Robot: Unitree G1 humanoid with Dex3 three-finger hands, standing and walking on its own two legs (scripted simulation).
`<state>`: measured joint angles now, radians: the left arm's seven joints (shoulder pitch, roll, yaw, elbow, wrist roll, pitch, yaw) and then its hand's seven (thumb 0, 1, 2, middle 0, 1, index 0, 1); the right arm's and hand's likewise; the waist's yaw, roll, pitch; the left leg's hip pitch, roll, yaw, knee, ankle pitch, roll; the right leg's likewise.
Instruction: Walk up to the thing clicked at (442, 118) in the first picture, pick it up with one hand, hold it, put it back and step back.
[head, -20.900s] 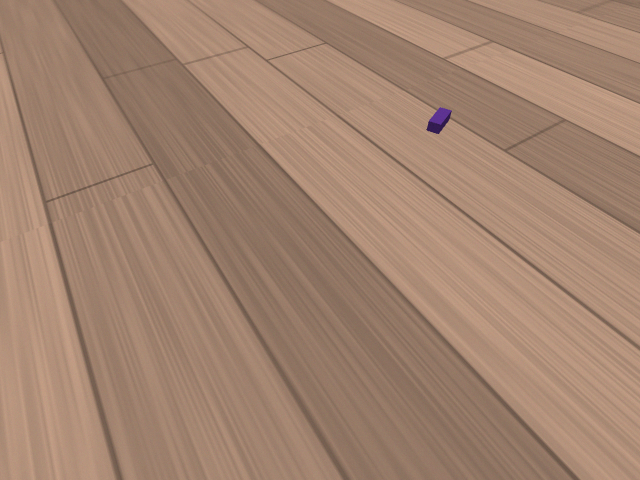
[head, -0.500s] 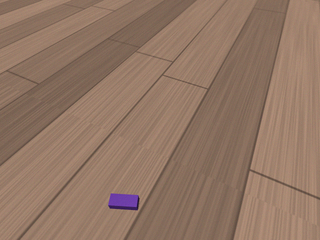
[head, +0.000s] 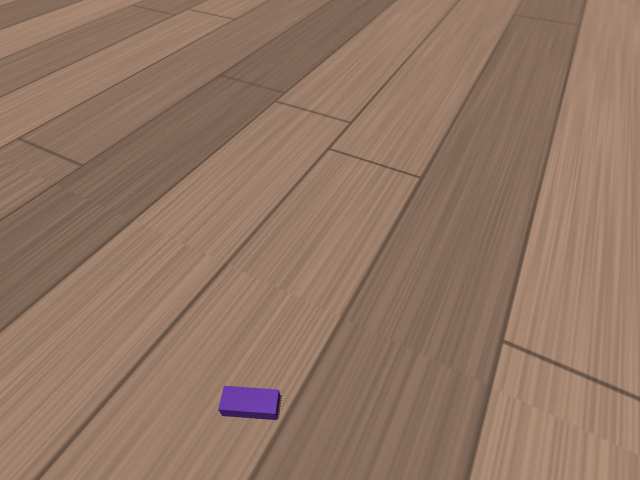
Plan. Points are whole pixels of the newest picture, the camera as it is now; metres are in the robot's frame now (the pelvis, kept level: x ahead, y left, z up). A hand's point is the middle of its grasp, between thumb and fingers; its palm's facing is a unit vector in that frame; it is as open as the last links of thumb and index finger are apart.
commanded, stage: stand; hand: left
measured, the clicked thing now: (250, 402) +0.47 +0.24 -0.75
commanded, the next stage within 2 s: walk up in 0.82 s
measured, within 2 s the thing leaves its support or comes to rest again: neither
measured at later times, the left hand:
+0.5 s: hand out of the picture +0.07 +0.25 -0.16, palm faces -0.03 -0.94 -0.34, open 7.4 cm
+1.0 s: hand out of the picture +0.07 +0.28 -0.16, palm faces -0.01 -0.92 -0.39, open 7.4 cm
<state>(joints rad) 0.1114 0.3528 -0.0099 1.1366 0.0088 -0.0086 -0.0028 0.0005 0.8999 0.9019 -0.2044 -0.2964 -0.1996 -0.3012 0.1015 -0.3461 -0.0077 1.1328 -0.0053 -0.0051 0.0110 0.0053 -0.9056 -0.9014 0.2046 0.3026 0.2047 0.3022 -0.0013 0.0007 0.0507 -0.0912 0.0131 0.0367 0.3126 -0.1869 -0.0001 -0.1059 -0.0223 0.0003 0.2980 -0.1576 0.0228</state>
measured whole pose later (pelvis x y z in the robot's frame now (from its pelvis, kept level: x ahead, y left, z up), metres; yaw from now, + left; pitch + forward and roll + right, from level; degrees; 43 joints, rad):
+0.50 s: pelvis +0.00 +0.00 +0.00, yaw +0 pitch -2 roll +0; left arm 0.11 0.35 -0.01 1.13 0.01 -0.01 0.00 0.00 0.90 0.90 -0.20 -0.30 -0.20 -0.30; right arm 0.11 -0.35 -0.01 1.13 -0.01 -0.01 0.01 0.01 -0.91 -0.90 0.20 0.30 0.20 0.30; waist 0.00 0.00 0.05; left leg -0.09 0.01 0.03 0.31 -0.19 0.00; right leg -0.10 -0.02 -0.01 0.30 -0.16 0.02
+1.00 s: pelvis +0.01 +0.01 -0.01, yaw -1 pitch -2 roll -1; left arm 0.18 0.36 0.02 1.09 0.02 -0.03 0.01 0.00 0.90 0.90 -0.21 -0.30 -0.20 -0.30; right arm 0.15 -0.39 -0.05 1.06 -0.04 0.03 0.03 0.01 -0.91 -0.90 0.20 0.30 0.20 0.30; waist 0.01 0.03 0.03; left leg -0.13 0.01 0.05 0.44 -0.28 0.02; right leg -0.14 -0.03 0.01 0.39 -0.23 0.03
